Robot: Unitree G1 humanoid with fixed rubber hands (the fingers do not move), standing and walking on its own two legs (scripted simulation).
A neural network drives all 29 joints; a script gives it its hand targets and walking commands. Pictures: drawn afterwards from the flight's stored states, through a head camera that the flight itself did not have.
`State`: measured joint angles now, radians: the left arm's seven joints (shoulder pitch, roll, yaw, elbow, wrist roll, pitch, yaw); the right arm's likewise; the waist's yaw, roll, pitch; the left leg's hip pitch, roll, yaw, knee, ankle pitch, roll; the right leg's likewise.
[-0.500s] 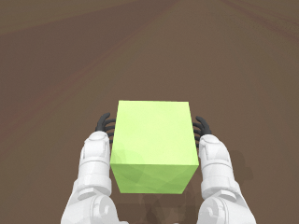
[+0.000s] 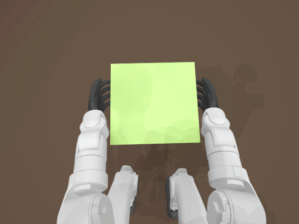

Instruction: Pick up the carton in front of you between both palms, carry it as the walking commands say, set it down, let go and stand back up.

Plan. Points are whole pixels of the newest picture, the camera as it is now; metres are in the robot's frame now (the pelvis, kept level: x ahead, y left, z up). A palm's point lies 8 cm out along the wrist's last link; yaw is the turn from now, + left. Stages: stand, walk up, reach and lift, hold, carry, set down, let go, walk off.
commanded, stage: set down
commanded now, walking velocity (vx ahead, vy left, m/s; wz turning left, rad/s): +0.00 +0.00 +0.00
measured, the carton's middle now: (152, 110) +0.42 +0.02 -0.15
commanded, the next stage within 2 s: none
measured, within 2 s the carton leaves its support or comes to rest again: rests again in 1.50 s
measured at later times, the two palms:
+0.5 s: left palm (111, 112) +0.43 +0.16 -0.22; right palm (195, 105) +0.47 -0.13 -0.23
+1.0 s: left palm (119, 114) +0.47 +0.16 -0.38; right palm (186, 105) +0.52 -0.13 -0.39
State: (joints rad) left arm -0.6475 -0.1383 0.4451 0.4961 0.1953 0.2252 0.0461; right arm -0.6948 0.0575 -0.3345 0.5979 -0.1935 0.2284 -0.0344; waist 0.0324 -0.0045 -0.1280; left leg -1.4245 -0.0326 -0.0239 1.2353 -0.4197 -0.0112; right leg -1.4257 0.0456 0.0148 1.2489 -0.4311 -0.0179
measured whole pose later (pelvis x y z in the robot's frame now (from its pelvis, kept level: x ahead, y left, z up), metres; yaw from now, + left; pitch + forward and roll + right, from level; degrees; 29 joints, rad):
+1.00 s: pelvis -0.04 -0.01 -0.23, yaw +2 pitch +43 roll +4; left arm -1.25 0.02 0.51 0.66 0.07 0.27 0.17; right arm -1.46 -0.29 -0.14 0.96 -0.07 0.28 -0.05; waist 0.05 0.01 0.22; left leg -2.21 -0.04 0.01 2.02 -0.56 -0.04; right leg -2.24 0.06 0.01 2.06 -0.57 -0.03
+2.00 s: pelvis -0.05 -0.01 -0.28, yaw +3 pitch +34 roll +4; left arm -1.42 0.16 0.52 0.97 0.04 0.19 0.05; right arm -1.57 -0.33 -0.21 1.10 -0.13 0.22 0.07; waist 0.04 0.06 0.41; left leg -2.21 -0.10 0.01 2.20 -0.59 -0.07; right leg -2.24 0.04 0.01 2.26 -0.62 -0.04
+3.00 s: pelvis -0.04 +0.00 -0.18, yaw +3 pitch +44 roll +3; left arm -1.30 0.16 0.33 0.86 -0.10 0.19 0.19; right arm -1.53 -0.51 -0.09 1.17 0.07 0.18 0.04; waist 0.09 0.01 0.13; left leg -2.11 -0.06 0.01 1.87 -0.53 -0.03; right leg -2.12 0.04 0.03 1.91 -0.55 -0.02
